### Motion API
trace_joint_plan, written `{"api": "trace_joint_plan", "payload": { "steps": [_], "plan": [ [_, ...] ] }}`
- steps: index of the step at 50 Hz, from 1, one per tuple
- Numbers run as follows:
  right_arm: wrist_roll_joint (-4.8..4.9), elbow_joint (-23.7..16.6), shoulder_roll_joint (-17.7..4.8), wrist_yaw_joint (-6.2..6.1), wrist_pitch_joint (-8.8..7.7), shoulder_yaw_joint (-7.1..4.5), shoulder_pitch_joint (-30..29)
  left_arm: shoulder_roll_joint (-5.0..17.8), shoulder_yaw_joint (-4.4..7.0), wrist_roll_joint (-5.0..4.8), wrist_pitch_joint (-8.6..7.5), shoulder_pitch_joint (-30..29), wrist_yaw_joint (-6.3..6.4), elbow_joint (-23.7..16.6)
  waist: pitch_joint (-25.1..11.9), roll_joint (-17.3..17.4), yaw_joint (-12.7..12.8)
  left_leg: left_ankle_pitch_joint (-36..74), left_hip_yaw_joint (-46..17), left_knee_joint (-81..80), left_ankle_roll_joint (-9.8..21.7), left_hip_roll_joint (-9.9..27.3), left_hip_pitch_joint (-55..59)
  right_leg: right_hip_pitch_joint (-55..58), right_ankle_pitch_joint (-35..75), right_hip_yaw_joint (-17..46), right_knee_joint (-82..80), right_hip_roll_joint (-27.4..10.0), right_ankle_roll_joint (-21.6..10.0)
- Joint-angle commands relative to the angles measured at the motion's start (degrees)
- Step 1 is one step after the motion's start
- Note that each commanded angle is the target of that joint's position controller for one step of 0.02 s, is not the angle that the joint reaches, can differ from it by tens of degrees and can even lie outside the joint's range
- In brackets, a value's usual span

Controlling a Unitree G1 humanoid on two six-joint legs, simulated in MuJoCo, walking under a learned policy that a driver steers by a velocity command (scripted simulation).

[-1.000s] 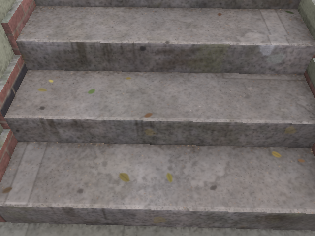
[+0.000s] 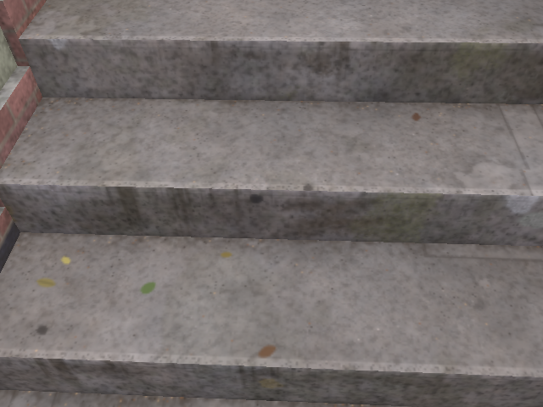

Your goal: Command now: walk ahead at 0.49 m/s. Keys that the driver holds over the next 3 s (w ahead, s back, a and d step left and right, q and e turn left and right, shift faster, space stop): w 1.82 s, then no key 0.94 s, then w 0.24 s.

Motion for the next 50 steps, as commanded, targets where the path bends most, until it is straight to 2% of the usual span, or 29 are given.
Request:
{"api": "trace_joint_plan", "payload": {
  "steps": [1,6,8,9,11,12,13,14,15,16,17,19,22,24,26,28,31,33,34,35,37,39,40,41,42,43,46,48,50],
  "plan": [
    [0.20,-13.0,2.5,-2.14,-1.15,2.25,-16.2,6.4,0.03,0.46,-1.38,6.1,0.30,0.2,10.9,-4.8,1.2,-9.0,-2.5,22.0,2.2,0.1,-33.8,9.3,-8.8,24.2,-13.5,-23.7,-8.6],
    [0.73,-22.1,3.3,-0.78,-1.00,5.00,-21.7,5.7,-1.89,-1.16,-0.77,5.4,1.97,2.1,10.3,-3.2,0.1,-6.3,5.9,-3.7,1.5,1.2,-21.1,0.3,0.6,14.8,-20.7,-15.8,-4.8],
    [1.26,-21.2,3.2,0.09,-0.01,5.71,-17.2,5.6,-1.75,-2.73,0.24,3.4,3.22,0.2,6.0,-2.0,0.3,-4.5,10.5,-25.3,2.4,1.1,1.6,-1.7,31.0,7.8,-26.8,-14.9,-6.5],
    [2.70,-19.1,4.2,-0.01,-0.60,5.94,-12.6,5.8,-2.12,-3.61,0.56,0.8,3.12,-1.9,-1.2,-6.1,-4.0,-0.2,12.7,-32.9,4.4,-3.2,21.9,-4.1,72.7,2.6,-20.0,-14.3,-6.6],
    [3.31,-14.0,-2.1,-0.55,-0.86,2.97,3.7,15.3,0.70,-3.17,-0.23,1.5,1.99,-3.8,-15.3,-14.5,-10.8,-1.4,10.9,-42.3,5.1,-8.7,35.6,10.0,104.9,4.4,2.1,-18.6,-4.9],
    [1.36,-11.7,-5.4,-0.03,-1.42,1.41,9.9,16.9,1.94,-3.10,-0.63,-1.8,1.00,-5.0,-19.2,-14.9,-14.4,-2.1,6.7,-52.2,6.3,-8.8,41.2,13.4,101.5,3.5,15.9,-18.3,-3.2],
    [-0.71,-8.4,-11.2,-0.23,-1.82,-0.85,15.2,12.3,1.81,-2.60,-1.62,0.1,-0.09,-7.3,-20.7,-3.4,-13.0,-2.3,-18.3,-63.3,11.4,3.4,52.5,-2.5,69.3,5.1,35.7,-12.2,-0.3],
    [0.39,-6.1,-17.7,-0.84,-0.02,-3.21,15.5,7.5,1.97,-0.65,-1.89,0.3,-2.55,-10.0,-23.4,14.6,-11.1,-1.9,-53.5,-88.3,17.4,14.5,57.0,-18.6,7.1,8.0,64.2,2.3,2.2],
    [1.72,-6.2,-14.7,-0.29,0.14,-3.25,7.1,4.5,2.21,1.96,-1.33,-0.7,-2.96,-12.4,-17.6,5.8,-5.8,-21.0,-56.4,-92.1,15.8,15.5,48.7,-26.3,7.6,17.0,80.5,-1.7,1.3],
    [-2.46,-1.1,-9.9,2.12,-0.73,-1.29,17.2,6.0,2.93,-0.23,0.50,-6.3,-6.10,-10.2,11.0,0.5,-13.5,-22.8,-51.1,-93.0,13.8,11.6,36.5,-46.6,21.1,29.5,95.2,2.8,-3.3],
    [-1.70,2.9,-6.0,4.25,-1.18,-1.05,14.8,5.7,2.40,0.57,0.91,-8.4,-6.51,-12.9,6.7,1.1,-8.6,-10.0,-43.3,-90.7,14.0,11.4,39.0,-53.4,23.5,28.0,101.9,3.1,-7.1],
    [-2.54,6.5,2.0,6.18,-2.25,1.33,4.7,-1.4,-0.74,0.52,1.53,-7.0,-5.63,-15.6,3.1,-8.3,-0.1,0.2,-25.2,-86.9,9.0,8.8,34.7,-56.6,24.5,29.6,100.3,1.3,-13.0],
    [-3.65,7.2,2.9,5.51,-5.46,2.22,-0.8,2.3,-0.74,-0.74,2.74,-8.7,-4.81,-18.7,0.0,-4.6,6.2,8.3,-3.0,-90.7,3.2,2.6,29.5,-56.1,22.4,19.2,90.1,-3.8,-11.8],
    [-5.17,7.6,0.2,3.93,-6.72,2.37,5.2,2.6,-1.21,-1.26,2.24,-13.8,-5.91,-19.4,-1.2,4.3,4.2,10.1,2.0,-92.7,3.6,-1.4,26.3,-55.0,18.2,9.9,99.4,-3.8,-8.3],
    [-6.10,11.3,-0.1,3.96,-5.52,3.13,18.3,-0.7,-3.35,-0.22,2.86,-23.4,-5.18,-23.5,1.8,2.4,0.4,9.6,-5.1,-94.0,4.6,2.9,37.1,-70.4,11.1,11.4,104.8,-4.4,-9.3],
    [-7.65,13.7,-2.3,5.59,-4.63,3.48,25.9,1.7,-3.92,-0.25,3.36,-31.6,-3.46,-26.8,0.9,-1.5,-3.0,7.8,-7.1,-93.3,4.4,5.1,49.0,-79.6,16.7,12.7,91.6,-5.1,-9.3],
    [-5.71,13.4,-2.9,7.16,-5.11,3.81,27.7,3.7,-3.76,0.21,5.45,-39.9,-2.91,-29.3,2.5,3.1,-4.3,10.8,-7.3,-101.5,7.8,8.6,50.9,-77.5,13.7,2.2,78.7,-10.1,-5.9],
    [-3.93,11.4,-1.8,7.32,-6.01,4.74,26.6,0.7,-4.18,1.70,6.64,-39.8,-3.56,-29.2,3.5,6.3,-2.9,26.7,-5.2,-102.7,8.7,8.9,47.5,-67.8,10.9,-1.5,76.3,-10.3,-4.3],
    [-2.73,9.1,-5.0,7.95,-6.09,4.02,17.2,1.0,-4.55,1.30,7.36,-38.6,-4.45,-30.8,0.7,6.9,3.3,52.1,0.8,-103.0,9.9,7.2,33.6,-45.7,12.0,-3.9,67.0,-8.6,-5.6],
    [-1.06,9.0,-9.9,8.25,-6.87,3.13,20.1,2.7,-4.30,0.63,8.29,-44.4,-5.61,-33.3,-3.3,7.0,2.1,78.2,-0.2,-103.5,12.7,9.2,30.4,-32.3,8.6,-6.6,61.8,-4.4,-2.9],
    [0.98,11.0,-15.9,8.10,-7.66,1.24,24.2,4.2,-3.39,0.65,8.72,-40.5,-6.29,-32.9,-3.0,10.1,3.4,99.1,-0.4,-94.9,12.2,12.4,54.1,-36.6,-6.0,-7.9,44.9,0.3,0.0],
    [-0.85,11.5,-17.0,8.38,-6.99,-0.95,22.0,6.4,-1.93,1.00,7.42,-24.6,-4.31,-28.3,-10.3,10.1,6.9,113.5,0.7,-80.2,9.8,13.0,59.8,-23.0,1.5,-1.6,35.0,-0.1,-3.4],
    [-4.16,10.9,-11.2,8.94,-7.21,-0.15,27.7,9.1,-1.30,-0.49,7.12,-12.7,-3.41,-22.4,-23.1,1.0,5.7,102.9,-3.9,-67.0,7.4,9.0,41.4,3.9,11.7,14.1,34.1,-4.5,-9.9],
    [-4.30,9.2,-8.4,9.87,-5.94,0.42,25.1,11.7,-0.26,1.73,7.29,1.9,-2.64,-17.5,-25.1,-10.3,12.2,57.6,-7.7,-48.8,6.2,0.2,23.0,17.7,5.7,37.7,15.0,-12.3,-16.7],
    [-0.61,10.5,-8.8,10.81,-4.11,-1.65,19.9,13.4,0.94,3.79,7.59,8.5,-2.96,-15.7,-17.1,-17.4,14.9,26.0,-15.2,-12.0,5.0,-10.9,11.2,10.0,0.9,57.9,-2.1,-19.5,-20.6],
    [1.17,8.6,-7.1,9.54,-4.19,-2.01,16.4,13.1,1.09,3.09,5.34,5.8,-2.83,-12.1,-8.0,-10.8,10.1,26.1,-20.4,6.7,6.4,-11.0,-2.0,4.7,-4.7,54.9,-2.0,-20.0,-15.4],
    [-0.23,0.8,-1.0,5.25,-3.74,0.66,6.2,-1.5,-1.99,2.14,2.83,-12.3,-4.29,-6.6,-4.7,2.3,-1.8,20.8,-19.5,11.7,13.2,-9.0,-12.5,-5.3,10.0,29.0,1.6,-17.2,-9.7],
    [-0.27,-0.3,1.8,4.52,-2.12,2.14,8.4,-5.8,-3.20,3.04,1.44,-16.2,-4.08,-5.4,-2.1,0.0,-7.1,16.8,-13.9,9.5,13.8,-4.7,-15.6,-10.4,9.5,15.0,-2.0,-12.5,-5.5],
    [1.12,-3.0,0.3,4.33,-2.23,2.36,3.9,-4.1,-2.84,4.52,0.14,-20.9,-3.76,-7.5,-0.7,-1.3,-9.3,11.3,-4.8,2.0,11.5,-2.3,-7.9,-22.5,5.8,6.7,-7.0,-9.3,-3.9]
  ]
}}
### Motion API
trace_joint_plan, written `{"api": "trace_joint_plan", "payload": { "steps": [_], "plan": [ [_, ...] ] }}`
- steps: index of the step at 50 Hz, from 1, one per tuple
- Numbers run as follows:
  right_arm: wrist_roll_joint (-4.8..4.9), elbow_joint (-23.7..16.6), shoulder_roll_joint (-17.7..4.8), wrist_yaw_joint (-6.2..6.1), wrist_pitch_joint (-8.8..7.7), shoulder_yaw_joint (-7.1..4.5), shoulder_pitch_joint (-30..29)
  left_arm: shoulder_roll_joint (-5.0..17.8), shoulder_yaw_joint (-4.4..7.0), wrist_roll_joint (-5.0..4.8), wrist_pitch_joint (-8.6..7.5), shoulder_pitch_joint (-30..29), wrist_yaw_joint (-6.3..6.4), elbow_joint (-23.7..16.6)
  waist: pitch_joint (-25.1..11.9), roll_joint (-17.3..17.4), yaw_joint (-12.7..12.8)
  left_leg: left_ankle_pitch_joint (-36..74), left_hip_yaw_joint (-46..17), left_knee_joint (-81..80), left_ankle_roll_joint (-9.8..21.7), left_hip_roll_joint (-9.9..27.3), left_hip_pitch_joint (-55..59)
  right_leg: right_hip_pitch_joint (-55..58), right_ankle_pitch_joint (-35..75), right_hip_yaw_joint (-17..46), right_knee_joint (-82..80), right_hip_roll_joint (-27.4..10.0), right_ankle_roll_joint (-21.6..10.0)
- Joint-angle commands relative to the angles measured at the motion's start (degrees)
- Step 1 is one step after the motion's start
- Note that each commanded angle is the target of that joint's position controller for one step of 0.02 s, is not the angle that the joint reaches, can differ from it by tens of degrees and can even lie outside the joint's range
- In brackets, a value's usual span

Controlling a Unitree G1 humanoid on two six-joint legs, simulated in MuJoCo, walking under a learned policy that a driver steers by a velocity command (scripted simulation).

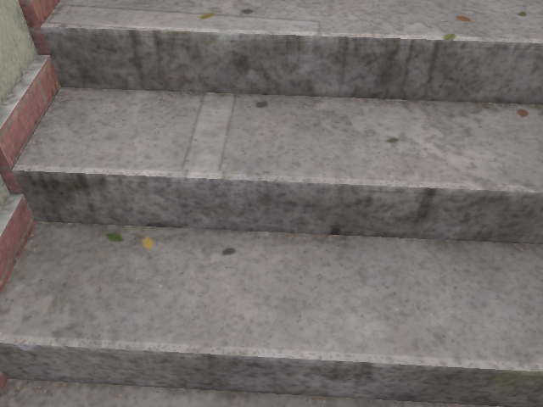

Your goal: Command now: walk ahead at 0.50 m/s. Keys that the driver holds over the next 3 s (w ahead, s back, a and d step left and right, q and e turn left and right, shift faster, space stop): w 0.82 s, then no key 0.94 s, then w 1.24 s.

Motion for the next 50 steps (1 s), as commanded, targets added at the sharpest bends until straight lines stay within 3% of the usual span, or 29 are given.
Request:
{"api": "trace_joint_plan", "payload": {
  "steps": [1,4,5,8,11,12,13,14,15,16,17,19,22,25,26,31,32,34,35,36,38,40,41,42,43,44,45,48,50],
  "plan": [
    [1.89,-6.4,5.9,-0.30,0.35,3.06,-5.5,-3.4,-1.57,3.09,-3.12,-8.2,0.07,-4.9,5.4,-7.2,-5.5,-12.4,12.4,8.2,-0.4,3.2,-3.4,-8.8,9.1,8.9,-24.5,-10.1,-8.6],
    [1.04,-11.4,3.2,-1.36,0.52,4.35,-16.3,-0.4,-1.79,4.54,-3.00,5.3,-0.05,-0.1,3.9,-0.2,-0.9,-4.6,11.0,-5.9,-0.1,6.7,-17.4,7.5,6.1,13.0,-24.3,-13.3,-7.0],
    [1.34,-13.2,1.8,-1.57,0.94,4.20,-19.9,0.7,-1.45,4.36,-3.31,8.6,-0.33,0.3,3.7,-3.6,1.1,-2.7,12.4,-11.7,-1.4,8.0,-18.1,10.8,8.4,13.0,-25.5,-13.5,-7.7],
    [-0.90,-15.5,4.1,-0.31,4.35,4.56,-26.3,0.6,-2.25,-1.08,-4.07,4.0,-2.56,-4.6,6.2,-10.1,-0.5,-12.0,21.0,-25.8,-5.4,6.7,12.3,-6.4,19.4,9.0,-37.9,-17.0,-10.5],
    [-0.17,-15.5,1.5,1.28,4.85,3.67,-22.3,11.1,0.79,-4.31,-5.97,7.8,-2.75,-3.8,1.5,-12.4,-4.5,-18.4,26.5,-46.2,-7.3,-2.2,18.4,17.2,86.7,6.0,-25.4,-18.5,-12.9],
    [-0.14,-14.6,1.7,1.29,4.18,3.45,-19.2,11.9,1.53,-3.61,-5.92,9.9,-2.85,-2.3,-0.7,-14.2,-4.8,-19.0,24.4,-53.0,-5.6,-2.7,20.1,25.9,95.2,5.0,-19.8,-19.6,-11.1],
    [-0.49,-11.3,-0.1,0.52,3.51,2.42,-10.4,9.3,1.90,-0.77,-5.80,13.0,-2.82,-1.4,-9.5,-11.1,-5.0,-4.6,17.7,-49.8,-1.6,-0.5,35.4,21.2,96.8,4.6,-9.3,-19.0,-8.5],
    [1.48,-6.6,-1.7,-0.45,2.94,2.35,-1.2,5.1,1.33,1.31,-5.47,17.8,-3.57,-0.9,-16.8,-2.7,-5.0,-7.6,0.9,-57.7,3.1,4.5,53.0,5.3,82.0,8.4,2.1,-15.0,-7.6],
    [-0.29,-2.0,-5.2,-1.43,3.27,0.84,12.1,2.0,1.00,1.12,-4.11,13.4,-4.35,-1.9,-16.7,5.6,-11.1,-22.3,-15.0,-73.7,5.4,9.2,62.8,-9.1,47.4,11.0,15.5,-8.0,-6.9],
    [-1.22,1.3,-8.7,-2.05,2.21,-1.08,18.6,0.9,2.01,-0.35,-3.10,6.6,-4.87,-1.9,-8.7,10.3,-13.6,-35.5,-33.6,-87.8,7.7,15.4,57.9,-22.2,19.8,17.0,48.8,-2.1,-3.9],
    [-0.64,3.9,-8.0,-2.92,-0.36,-1.16,15.7,1.3,2.80,-2.17,-3.02,6.1,-3.64,-1.7,-2.3,8.2,-9.4,-38.2,-31.7,-88.3,3.4,16.3,50.3,-28.3,22.2,21.3,63.8,-4.4,-3.5],
    [0.92,7.2,-0.9,-1.85,-1.23,-0.51,9.8,-0.2,2.37,-2.73,-3.18,-4.6,-1.02,-7.3,1.2,0.4,-5.3,-22.0,-21.0,-88.6,3.3,16.4,46.1,-37.7,21.8,20.7,79.9,-1.6,-8.2],
    [-0.81,9.8,9.1,-1.03,-1.66,2.30,2.3,-3.7,0.36,-2.18,-0.88,-7.4,-0.05,-10.8,0.6,-5.9,3.3,-8.7,-2.8,-89.1,-2.8,12.7,43.4,-44.3,21.3,18.6,78.4,-5.0,-12.5],
    [-1.97,8.6,8.6,-1.08,-3.51,1.95,-0.3,-1.9,0.09,-2.38,-0.02,-9.1,-0.74,-11.4,3.1,-2.7,5.5,-9.9,9.4,-93.9,-2.6,9.1,37.8,-45.2,14.9,10.6,77.8,-8.9,-10.7],
    [-3.02,10.2,7.8,-1.61,-3.59,2.04,4.4,-2.1,-0.60,-2.70,-0.08,-12.4,-1.14,-11.9,3.7,1.1,2.9,-11.9,7.3,-95.6,-0.7,10.0,39.0,-49.1,11.4,8.9,87.5,-8.8,-10.5],
    [-6.40,16.5,6.0,-1.08,-3.43,3.36,21.4,-0.8,-3.12,-3.41,0.75,-30.4,1.38,-22.9,5.2,-4.2,-1.6,-12.0,5.1,-100.3,-3.0,14.3,55.3,-65.1,13.9,7.5,70.0,-14.5,-12.2],
    [-5.97,16.4,6.1,-0.87,-3.72,3.43,23.9,-0.1,-2.91,-3.47,1.30,-33.2,1.74,-23.7,6.0,-1.8,-3.4,-10.2,6.0,-102.1,-2.2,13.9,54.1,-63.0,16.2,5.2,64.8,-15.2,-10.9],
    [-2.08,13.0,4.9,1.31,-2.97,3.33,21.2,-0.8,-3.27,-2.89,3.67,-44.7,0.32,-27.9,6.8,2.0,-5.1,-7.6,10.4,-112.2,-0.4,14.4,35.1,-38.0,3.2,-1.5,49.8,-13.3,-7.9],
    [-0.41,11.0,3.8,1.52,-3.52,3.49,20.7,-3.3,-3.33,-2.13,3.52,-40.8,-0.98,-25.8,6.7,5.3,-4.0,1.5,11.7,-111.7,0.2,15.3,36.0,-31.3,1.3,-4.6,50.4,-11.1,-5.7],
    [0.15,11.3,0.6,1.41,-3.86,2.93,21.6,-5.4,-3.79,-2.35,3.89,-35.3,-1.72,-24.2,6.3,5.9,-2.3,17.8,13.3,-108.4,1.0,16.3,40.8,-28.7,4.8,-5.4,50.0,-9.4,-5.0],
    [0.49,11.0,-4.5,1.77,-4.77,1.49,20.8,-1.8,-2.49,-3.24,2.88,-37.9,-2.44,-25.8,3.4,5.5,-0.3,58.4,13.8,-101.8,1.6,15.8,53.9,-21.8,-2.2,-8.5,33.2,-2.9,-5.0],
    [-0.68,11.4,-6.4,2.07,-5.44,-0.45,21.2,1.7,-0.65,-1.85,1.66,-24.4,-1.28,-22.7,-7.5,7.3,2.7,73.8,17.0,-87.4,-3.3,14.7,58.3,-1.3,11.0,-2.1,26.5,-3.1,-7.8],
    [-3.03,11.2,-2.2,2.95,-5.76,0.12,26.2,4.6,-0.27,-3.82,1.22,-16.8,-0.29,-20.0,-15.3,-2.7,2.6,60.2,12.1,-76.3,-5.6,11.2,38.7,20.7,11.6,13.6,21.9,-8.7,-11.7],
    [-2.08,9.8,-1.1,3.83,-4.92,-0.22,21.4,7.7,0.94,-1.74,2.31,-3.3,0.40,-15.8,-17.1,-9.9,9.9,30.9,9.3,-64.3,-6.9,3.7,27.1,29.3,0.4,30.6,4.5,-12.7,-14.3],
    [0.16,9.7,3.0,4.29,-3.83,-0.92,15.8,12.3,3.01,0.91,1.63,7.9,0.87,-11.3,-11.9,-14.8,11.9,-2.3,2.2,-35.8,-9.6,-2.0,17.1,26.4,-1.2,50.9,-11.3,-21.4,-17.9],
    [2.09,10.2,1.9,3.17,-3.43,-1.97,14.4,12.6,3.62,0.87,-0.12,7.2,1.96,-9.6,-6.5,-11.1,10.4,0.9,-5.0,-20.5,-9.3,-1.3,13.0,18.2,-6.1,49.9,-12.0,-21.1,-14.1],
    [1.85,8.1,2.6,1.12,-3.84,-2.28,11.4,10.3,3.42,-0.19,-1.36,1.3,2.20,-9.5,-1.2,-12.0,6.6,1.9,-5.7,-11.7,-8.5,-2.3,10.6,10.7,4.1,43.5,-11.3,-20.8,-12.4],
    [2.90,3.7,5.2,-0.46,-2.38,-0.92,6.5,-1.9,0.05,-1.02,-0.94,-15.3,-0.35,-7.9,-3.1,0.4,-3.6,0.5,-5.1,2.5,-3.5,-2.6,4.2,3.9,37.2,27.2,-11.0,-21.6,-7.2],
    [1.92,3.0,5.5,-1.26,-1.11,-0.32,8.0,-4.3,-0.68,-0.12,-2.07,-19.8,-0.50,-8.1,-3.3,-1.3,-8.1,-4.2,-1.5,-4.5,-4.8,0.1,2.6,1.5,41.5,13.3,-13.0,-17.6,-6.4]
  ]
}}
Over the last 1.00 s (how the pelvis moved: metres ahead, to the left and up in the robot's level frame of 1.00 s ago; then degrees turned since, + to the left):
0.60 0.03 0.30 1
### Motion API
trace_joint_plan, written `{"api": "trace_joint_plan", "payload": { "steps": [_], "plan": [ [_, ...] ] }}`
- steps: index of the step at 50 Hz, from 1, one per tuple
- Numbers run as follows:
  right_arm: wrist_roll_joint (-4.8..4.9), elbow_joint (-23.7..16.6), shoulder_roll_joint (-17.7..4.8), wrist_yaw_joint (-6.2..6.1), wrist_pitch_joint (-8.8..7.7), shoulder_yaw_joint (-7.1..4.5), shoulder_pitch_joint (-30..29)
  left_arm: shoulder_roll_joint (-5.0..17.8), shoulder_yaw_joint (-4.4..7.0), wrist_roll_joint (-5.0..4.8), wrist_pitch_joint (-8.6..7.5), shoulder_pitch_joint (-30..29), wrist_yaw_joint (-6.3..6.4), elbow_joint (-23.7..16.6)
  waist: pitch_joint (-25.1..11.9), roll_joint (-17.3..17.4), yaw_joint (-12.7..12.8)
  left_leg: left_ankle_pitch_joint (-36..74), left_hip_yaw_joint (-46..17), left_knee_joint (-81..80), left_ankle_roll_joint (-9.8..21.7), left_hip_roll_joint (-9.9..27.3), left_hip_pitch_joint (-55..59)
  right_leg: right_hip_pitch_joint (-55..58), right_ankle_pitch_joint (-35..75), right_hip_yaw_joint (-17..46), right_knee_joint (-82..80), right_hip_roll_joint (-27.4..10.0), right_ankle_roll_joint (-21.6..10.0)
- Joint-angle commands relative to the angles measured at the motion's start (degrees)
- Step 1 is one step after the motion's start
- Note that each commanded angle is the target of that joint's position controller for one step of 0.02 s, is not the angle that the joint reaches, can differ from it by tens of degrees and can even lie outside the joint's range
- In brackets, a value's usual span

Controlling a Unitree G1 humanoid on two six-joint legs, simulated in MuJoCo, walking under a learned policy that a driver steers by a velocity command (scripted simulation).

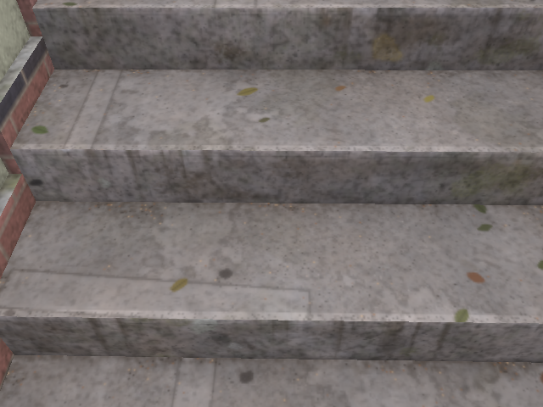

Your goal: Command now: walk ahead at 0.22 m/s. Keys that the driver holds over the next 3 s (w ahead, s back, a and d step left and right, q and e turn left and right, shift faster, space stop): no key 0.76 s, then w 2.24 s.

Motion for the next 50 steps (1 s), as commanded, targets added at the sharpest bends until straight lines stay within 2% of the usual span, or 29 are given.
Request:
{"api": "trace_joint_plan", "payload": {
  "steps": [1,3,4,5,7,9,12,14,17,18,20,21,22,23,25,26,27,28,29,30,31,32,34,35,37,39,42,44,50],
  "plan": [
    [0.09,-2.6,5.2,-0.34,1.17,1.64,4.9,-4.8,-1.53,0.09,-2.37,-12.6,-0.66,-4.5,-3.0,-1.2,-9.4,-5.9,3.5,-1.0,-0.9,5.4,-7.5,8.4,40.3,9.0,-24.8,-11.3,-5.1],
    [-0.68,0.1,2.7,1.55,1.43,1.08,6.5,-3.1,-1.71,0.94,-3.74,-13.3,0.10,-6.8,-1.4,-2.3,-9.5,-1.4,10.0,-3.9,-4.9,7.3,-0.4,0.8,33.8,1.9,-28.6,-5.9,-5.0],
    [-0.05,0.3,1.3,2.03,1.05,0.95,6.9,-0.2,-1.04,1.55,-3.97,-11.5,0.50,-7.3,-1.8,-5.0,-8.3,-4.3,13.7,2.5,-6.4,5.8,2.7,-0.8,40.4,0.9,-30.1,-5.5,-5.8],
    [-0.37,-0.3,-0.7,2.20,0.84,0.49,4.4,1.1,-0.83,1.44,-4.14,-9.4,0.80,-7.5,-1.8,-3.3,-6.6,-4.6,13.6,1.4,-7.9,6.4,2.0,2.2,41.9,1.4,-29.7,-6.6,-6.3],
    [-1.65,-2.9,-2.9,0.70,0.16,0.19,-1.5,3.3,-0.42,0.39,-4.28,-0.7,1.57,-5.5,-1.7,-5.6,-2.4,-9.4,12.5,0.9,-9.7,7.2,-6.9,17.0,47.8,7.0,-28.4,-10.9,-9.4],
    [-1.73,-6.8,-0.2,-1.57,1.47,1.31,-5.6,4.5,0.64,0.43,-3.71,8.8,1.62,-1.2,0.2,-7.5,0.9,-16.7,7.4,1.0,-10.4,9.7,-22.8,36.3,48.2,13.3,-27.3,-18.5,-10.9],
    [-1.80,-13.1,1.8,-3.30,3.48,3.04,-16.5,2.1,0.71,2.69,-2.81,19.0,1.40,2.4,4.8,-6.9,6.3,-26.1,2.7,12.0,-6.7,7.6,-45.4,53.3,46.0,20.9,-29.7,-26.4,-14.1],
    [-2.53,-13.0,3.6,-3.05,2.88,4.18,-15.8,0.9,0.50,2.17,-2.92,15.7,1.79,2.3,4.8,-5.8,4.3,-25.7,3.5,15.1,-5.0,8.1,-45.5,50.4,40.6,18.0,-30.9,-24.4,-12.7],
    [-1.87,-12.2,4.5,-1.39,3.37,5.29,-14.0,2.4,0.67,2.33,-3.72,9.2,1.58,1.3,6.7,-4.5,-0.2,-20.6,8.5,12.8,-4.6,11.4,-36.8,36.9,33.7,11.3,-32.7,-19.6,-8.8],
    [-2.14,-15.2,2.2,-2.12,3.65,5.26,-18.4,3.4,0.79,3.12,-3.64,9.6,1.52,0.5,4.1,-2.9,0.6,-16.6,8.9,2.8,-5.4,13.0,-34.6,35.4,26.7,11.2,-33.3,-18.8,-7.5],
    [-2.73,-15.7,2.7,-1.91,4.34,5.91,-19.7,5.7,1.16,3.17,-3.05,8.2,1.08,-1.0,4.3,-6.1,0.7,-11.2,12.3,-15.0,-5.3,15.4,-24.1,27.5,17.6,8.8,-36.4,-16.3,-5.6],
    [-1.15,-17.0,3.0,-0.67,5.62,6.54,-26.6,7.5,1.84,0.62,-2.27,7.4,-0.62,-1.2,5.9,-7.9,0.7,-34.9,17.8,-24.0,-7.3,11.8,-9.9,15.7,12.0,7.6,-41.2,-16.8,-5.4],
    [-0.78,-17.7,3.0,-0.03,6.45,6.49,-30.4,7.6,1.86,0.31,-2.49,12.5,-1.39,0.0,6.9,-11.3,3.4,-38.1,19.2,-23.8,-7.7,10.4,-5.9,13.7,9.2,8.9,-42.6,-17.9,-6.0],
    [-1.03,-16.0,1.6,1.04,4.78,5.24,-24.0,7.3,1.56,-1.53,-3.46,9.7,-1.66,-2.7,6.9,-13.9,0.9,-33.2,19.8,-24.6,-6.7,9.6,0.4,17.1,13.9,6.7,-40.4,-17.7,-3.4],
    [-1.09,-13.6,-0.7,0.41,1.97,3.91,-17.5,6.9,1.21,-4.56,-5.31,4.7,-1.62,-5.7,-0.9,-8.0,-3.3,-11.9,19.5,-38.0,-2.1,6.0,15.3,21.4,39.3,4.2,-31.1,-16.1,-0.3],
    [-0.66,-11.7,-4.9,0.49,1.01,3.23,-11.3,6.2,1.15,-5.17,-5.79,8.4,-1.55,-6.8,-9.5,3.9,-3.5,5.0,3.6,-48.6,2.1,10.3,32.2,9.4,35.4,1.5,-18.4,-5.8,4.6],
    [-1.50,-11.1,-11.6,0.69,1.50,1.10,-0.3,3.3,0.33,-6.13,-5.70,8.5,-1.74,-8.8,-18.2,15.9,-6.6,0.1,-19.6,-68.1,4.7,17.7,48.1,-2.6,0.7,8.7,-7.9,0.5,7.5],
    [-2.44,-9.2,-14.4,0.24,0.07,-0.31,5.6,3.9,2.00,-7.77,-4.70,4.7,-0.50,-8.9,-18.8,15.8,-8.9,-10.8,-32.5,-75.4,4.0,24.1,50.0,-9.6,-4.9,18.4,8.4,0.6,8.8],
    [-2.57,-7.5,-14.5,-0.25,-1.23,-0.47,6.9,4.0,3.59,-7.68,-3.93,2.2,0.77,-7.5,-14.8,15.4,-10.1,-14.3,-34.7,-76.2,3.1,22.0,41.7,-10.5,3.0,26.1,23.3,2.1,8.5],
    [-1.27,-7.0,-13.0,-0.65,-1.27,-0.01,3.9,1.9,3.55,-6.85,-4.17,4.8,1.56,-5.6,-11.9,17.0,-7.5,-17.1,-31.2,-76.7,2.8,22.0,34.5,-11.8,6.1,28.1,35.9,0.9,7.8],
    [-0.66,-6.8,-9.3,-0.83,-1.25,0.55,-1.3,-0.9,2.23,-5.38,-4.32,7.8,2.10,-4.2,-6.9,12.3,-4.0,-26.6,-24.9,-75.7,2.8,20.6,25.2,-12.8,9.8,26.7,41.9,-1.4,6.4],
    [-0.37,-7.3,-4.8,-0.52,-1.10,1.46,-10.1,-1.0,1.64,-4.61,-3.82,10.2,2.68,-1.9,-2.2,6.4,0.3,-32.5,-18.9,-75.3,2.4,19.5,15.1,-12.2,13.1,22.8,46.0,-3.5,5.2],
    [-0.60,-8.7,2.2,-0.32,-1.22,2.94,-18.6,0.4,2.00,-3.64,-2.37,11.4,3.72,-0.3,-2.0,-4.5,4.0,-33.4,-11.8,-78.1,2.2,18.7,9.2,-10.1,12.5,20.8,45.7,-5.8,5.2],
    [-0.91,-9.2,4.7,-0.85,-1.73,3.56,-20.7,1.5,2.16,-3.68,-1.85,11.3,3.76,0.3,-2.6,-4.3,5.0,-30.3,-8.1,-78.1,1.1,17.7,7.9,-8.6,14.8,21.2,43.8,-6.9,5.5],
    [-1.26,-8.5,4.2,-1.20,-3.27,3.64,-20.2,3.9,2.69,-4.16,-2.21,5.9,3.85,-2.0,-2.0,-5.4,4.6,-26.5,-1.2,-77.7,-0.2,16.5,9.5,-9.1,12.3,21.0,37.5,-7.9,8.1],
    [-1.20,-7.0,2.7,-1.34,-3.59,3.37,-14.6,5.9,3.37,-2.99,-2.83,2.9,3.92,-2.5,-2.7,-2.7,2.1,-25.7,3.5,-76.9,-0.2,14.1,17.1,-10.1,11.6,18.7,31.3,-7.6,9.5],
    [-2.54,-5.3,-3.5,-2.01,-2.48,0.80,-3.2,7.3,4.30,-1.37,-2.95,0.7,4.17,-2.6,0.1,1.7,-2.4,-36.9,-2.4,-83.4,5.2,18.1,24.7,-14.3,7.1,15.0,28.2,-7.0,9.1],
    [-2.16,-4.7,-2.6,-2.08,-1.93,0.68,0.7,5.2,4.01,-0.85,-2.64,0.4,4.12,-2.6,0.6,1.5,-2.6,-41.2,-6.8,-85.7,7.0,20.5,26.1,-15.4,9.1,15.3,26.6,-8.4,7.7],
    [-1.77,-6.9,-1.2,-2.35,-2.47,1.46,-3.0,4.8,4.45,-1.06,-3.54,1.9,4.17,-1.3,-1.2,2.3,-1.5,-39.8,-2.9,-85.3,6.4,19.9,24.3,-9.6,8.3,14.6,23.0,-8.5,7.9]
  ]
}}
Over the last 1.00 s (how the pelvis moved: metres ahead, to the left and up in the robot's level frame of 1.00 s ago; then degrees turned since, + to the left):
0.56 -0.01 0.30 -1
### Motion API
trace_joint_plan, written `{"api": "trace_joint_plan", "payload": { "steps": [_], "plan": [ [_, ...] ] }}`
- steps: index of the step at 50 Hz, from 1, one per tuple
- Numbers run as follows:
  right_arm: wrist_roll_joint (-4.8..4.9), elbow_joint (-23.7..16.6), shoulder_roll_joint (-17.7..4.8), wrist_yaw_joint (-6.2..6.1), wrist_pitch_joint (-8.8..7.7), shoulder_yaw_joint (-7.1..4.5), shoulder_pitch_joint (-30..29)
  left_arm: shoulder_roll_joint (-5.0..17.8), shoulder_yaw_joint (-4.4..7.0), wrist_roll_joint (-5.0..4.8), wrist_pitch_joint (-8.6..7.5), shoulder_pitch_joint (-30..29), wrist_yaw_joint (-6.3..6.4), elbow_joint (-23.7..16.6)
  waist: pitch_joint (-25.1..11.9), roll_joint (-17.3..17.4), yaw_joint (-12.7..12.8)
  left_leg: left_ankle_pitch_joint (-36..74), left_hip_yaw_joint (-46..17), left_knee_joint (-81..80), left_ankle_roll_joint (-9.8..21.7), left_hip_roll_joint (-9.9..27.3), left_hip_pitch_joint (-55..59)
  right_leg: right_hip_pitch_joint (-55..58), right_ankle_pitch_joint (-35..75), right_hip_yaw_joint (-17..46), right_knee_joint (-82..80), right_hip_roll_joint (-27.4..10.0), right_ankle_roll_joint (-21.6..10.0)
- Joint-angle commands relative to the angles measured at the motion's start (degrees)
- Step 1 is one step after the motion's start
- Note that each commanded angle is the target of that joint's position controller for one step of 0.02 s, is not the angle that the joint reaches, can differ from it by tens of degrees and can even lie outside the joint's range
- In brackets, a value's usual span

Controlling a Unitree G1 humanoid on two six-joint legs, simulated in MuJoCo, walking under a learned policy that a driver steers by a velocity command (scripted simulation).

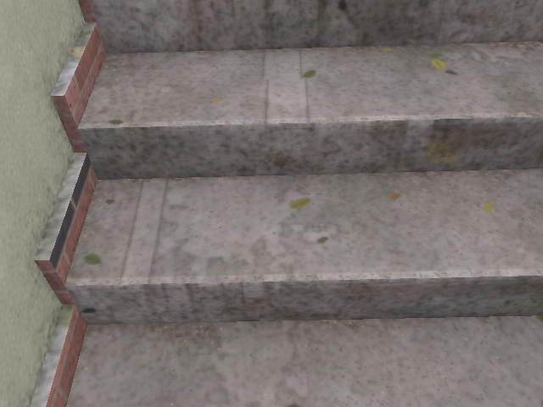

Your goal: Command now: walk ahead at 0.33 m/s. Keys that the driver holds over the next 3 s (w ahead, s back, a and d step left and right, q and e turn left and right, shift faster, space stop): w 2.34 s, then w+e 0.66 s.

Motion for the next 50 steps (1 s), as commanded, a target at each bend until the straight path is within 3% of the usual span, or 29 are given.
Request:
{"api": "trace_joint_plan", "payload": {
  "steps": [1,6,8,9,10,13,14,16,17,18,19,20,21,22,24,26,29,32,33,35,37,38,39,40,41,43,45,47,50],
  "plan": [
    [-0.76,-3.3,-5.1,-0.72,-0.38,-0.46,-1.2,2.3,-0.19,0.41,-0.06,2.2,0.60,-1.0,-3.3,6.4,0.5,-29.2,-29.1,-19.8,9.3,15.3,9.9,-3.9,-2.0,2.3,1.0,-1.9,1.2],
    [0.87,-4.7,-7.2,-1.15,0.37,-0.97,-4.6,4.2,-0.36,1.32,-1.13,6.6,-0.44,-0.4,-3.1,2.0,2.0,-25.7,-17.0,-6.8,3.7,9.6,4.5,13.7,-8.2,-3.7,-26.3,1.8,0.4],
    [-0.32,-5.8,-7.0,-1.49,2.77,-0.39,-8.7,6.1,0.20,0.71,-2.86,9.5,-1.48,1.8,0.3,-9.2,3.5,-18.4,-6.7,13.8,-0.9,-0.3,-6.3,29.9,11.0,-1.5,-49.3,0.2,-4.8],
    [-0.01,-6.8,-5.3,-0.92,3.90,-0.03,-11.4,3.0,-0.94,1.10,-3.45,7.7,-2.46,1.4,2.5,-8.0,3.4,-15.3,-6.9,25.3,-0.3,-1.6,-13.2,34.3,19.1,-0.6,-53.8,-2.2,-5.8],
    [-1.89,-5.2,-4.1,-0.47,3.38,-0.80,-0.9,7.5,-0.84,1.33,-3.61,3.2,-3.98,-3.0,-4.0,-17.2,-1.7,-16.0,-4.7,41.3,-3.2,-6.0,-17.2,42.0,49.4,3.2,-44.9,-6.3,-10.4],
    [-0.92,-6.4,-7.9,-2.32,1.20,-4.18,2.2,12.4,-0.69,2.47,-1.73,-8.4,-3.76,-9.1,-1.4,-6.4,-3.9,-8.2,-11.0,58.1,-7.6,-3.2,-23.5,37.1,44.3,7.2,-43.9,-11.0,-12.6],
    [0.58,-8.1,-8.9,-2.12,1.46,-4.30,-6.3,8.5,-1.83,3.80,-0.14,-8.7,-2.82,-10.1,1.3,-0.4,-0.8,-2.7,-12.1,54.2,-4.6,-3.9,-23.9,31.2,34.1,3.0,-48.5,-7.1,-12.9],
    [-1.59,-7.0,-8.3,-3.02,1.24,-4.84,5.4,9.4,-3.01,1.23,2.14,-19.4,-3.27,-17.8,-3.7,-1.1,-10.4,-16.1,-3.3,34.9,-7.8,-3.0,-6.6,30.6,50.6,-4.9,-46.4,-5.2,-10.2],
    [-3.10,-5.6,-7.2,-3.96,1.77,-5.02,13.3,8.8,-2.98,-2.44,2.37,-20.9,-2.28,-19.1,-3.6,-6.1,-12.3,-27.7,-6.4,14.2,-9.7,-1.2,1.7,32.6,44.1,-0.7,-44.0,-6.7,-5.8],
    [-3.10,-3.3,-6.3,-4.78,1.93,-5.70,20.1,8.0,-2.83,-3.65,2.48,-19.7,-2.11,-17.9,-2.7,-5.7,-13.0,-18.1,-6.6,4.9,-8.4,-0.2,10.2,27.9,32.6,-1.0,-36.3,-4.8,-3.5],
    [-3.67,0.6,-7.6,-5.35,1.83,-6.99,27.2,7.7,-2.56,-3.36,2.82,-20.4,-3.04,-17.4,-1.7,-0.5,-15.4,-5.9,-5.4,-0.3,-7.1,-0.3,19.3,18.4,13.9,-5.9,-18.5,1.1,-2.2],
    [-2.24,3.8,-8.6,-4.31,1.48,-7.51,30.5,-1.6,-3.98,-4.06,2.20,-13.0,-3.39,-15.8,-3.2,13.1,-11.3,-9.5,-10.5,5.6,-0.1,-3.3,26.9,-2.0,-18.4,-4.8,14.2,11.8,-5.2],
    [0.07,-1.1,-16.6,-3.67,1.76,-6.95,20.3,-6.8,-5.82,0.12,1.83,-0.3,-5.17,-17.7,-2.6,27.2,-1.8,-25.3,-51.4,-12.9,14.2,5.9,18.8,-15.5,-14.4,6.7,29.6,13.6,-7.5],
    [-1.52,-4.4,-11.7,-3.21,1.90,-4.76,9.2,-2.1,-4.50,1.24,0.31,-5.8,-6.12,-14.2,6.2,8.9,-2.3,-37.3,-57.9,-16.0,13.2,8.9,4.8,-16.0,-1.8,12.8,32.8,11.7,-11.6],
    [-0.08,-3.2,-7.4,-1.51,1.91,-2.91,1.8,0.8,-3.65,2.28,0.12,-8.2,-5.04,-13.7,4.9,-3.5,3.1,-23.5,-47.3,-16.3,11.3,9.2,-1.0,-16.7,7.3,6.5,33.0,6.2,-12.0],
    [-0.85,-3.2,-3.0,-1.11,1.13,-0.84,-3.6,5.0,-2.67,2.50,0.81,-8.1,-3.19,-11.8,2.5,-2.1,4.8,-22.6,-39.9,-15.7,9.5,7.1,-6.0,-13.7,10.7,5.4,27.6,4.6,-8.3],
    [-0.89,-1.9,-5.4,-1.91,-0.66,-0.40,-1.1,5.9,-2.45,1.86,1.20,-11.5,-3.24,-11.6,-0.1,2.5,2.5,-20.1,-32.2,-14.5,9.1,5.6,-6.0,-10.6,9.4,3.1,25.4,4.7,-4.9],
    [1.85,-2.9,-11.4,-0.90,-2.19,-1.69,-1.9,8.0,-0.57,0.79,2.21,-11.2,-2.53,-12.4,3.1,4.4,2.6,-17.2,-26.6,-24.6,6.9,7.5,-4.8,2.4,-9.0,-6.7,2.1,1.9,-1.1],
    [4.07,-4.6,-10.6,-1.44,-2.47,-1.55,-4.1,8.5,0.03,2.60,3.27,-9.9,-1.85,-11.9,3.0,3.7,3.4,-12.9,-22.4,-24.6,2.0,4.3,-7.3,13.4,-13.7,-11.0,-12.1,3.1,-0.3],
    [3.36,-5.2,-11.9,-0.99,-2.80,-2.04,-7.1,6.0,0.92,2.80,3.56,-5.3,-1.76,-10.4,6.2,6.6,3.2,-12.3,-21.8,-26.6,1.6,5.6,-7.4,23.6,-13.6,-13.4,-20.2,3.9,-1.2],
    [2.94,-4.1,-9.4,-0.30,-1.10,-2.33,-5.2,3.2,1.59,2.17,1.25,9.6,-0.85,-3.4,2.0,-2.0,5.2,-13.1,-17.5,-8.4,3.5,2.5,1.9,29.0,-12.6,-12.7,-35.9,6.7,-4.9],
    [0.80,-1.7,-7.3,1.37,0.46,-2.28,-0.2,2.6,1.66,1.50,-0.59,18.4,-0.78,1.1,2.3,-5.9,6.8,-11.9,-14.8,7.0,5.5,1.2,-3.7,35.5,-11.4,-4.1,-37.6,3.2,-9.8],
    [-1.13,-2.4,-1.0,2.43,1.44,-0.96,-4.7,2.3,0.66,2.41,-1.59,28.2,-0.50,3.6,2.0,-9.4,11.4,-6.9,-17.2,31.5,3.6,-4.8,-21.3,43.8,-11.3,17.7,-41.9,-4.2,-20.3],
    [-2.54,-3.5,3.1,3.16,1.59,0.10,-0.8,7.1,1.12,2.24,-1.08,22.6,-1.21,1.1,2.8,-14.3,7.5,-3.4,-27.9,46.0,0.9,-11.7,-43.2,49.5,-19.5,46.7,-51.1,-10.4,-30.8],
    [-1.55,-2.2,0.6,2.40,1.26,0.20,-3.0,6.4,1.09,2.29,-0.66,14.7,-1.88,-1.0,6.8,-3.1,6.9,6.1,-32.0,58.3,0.9,-9.7,-48.3,42.5,-20.0,48.4,-53.8,-12.7,-30.6],
    [-0.13,-1.1,-5.2,0.63,2.62,-0.18,-3.8,2.5,-0.22,1.27,-0.50,7.0,-3.10,-1.2,2.3,5.0,4.1,15.4,-29.0,64.4,0.6,-7.7,-47.1,36.7,-10.2,37.0,-51.6,-9.3,-25.1],
    [-2.17,0.6,-5.9,0.49,3.71,0.12,-2.7,-4.7,-2.95,0.66,-0.13,-0.7,-3.88,-2.5,0.9,4.9,-0.5,17.4,-24.7,62.3,0.9,-4.1,-34.5,23.1,-5.4,22.5,-48.1,-2.4,-18.9],
    [-3.58,2.0,-7.2,2.42,3.59,-0.40,-3.2,-3.7,-3.83,-0.50,-1.24,0.0,-3.33,-3.6,4.8,-0.3,-1.2,13.2,-16.1,65.8,-0.7,-2.0,-26.9,11.7,-5.9,14.7,-50.0,1.0,-17.8],
    [-2.34,0.3,-6.1,3.01,2.77,0.46,-10.8,-0.2,-3.98,1.51,-1.80,16.4,-2.21,1.2,7.7,-3.1,5.8,3.9,-15.0,81.8,-0.9,-1.9,-41.1,23.0,-7.1,19.6,-49.1,-3.4,-21.8]
  ]
}}
Over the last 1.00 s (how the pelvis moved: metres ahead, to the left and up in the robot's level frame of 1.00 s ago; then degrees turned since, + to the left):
0.22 0.14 0.17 1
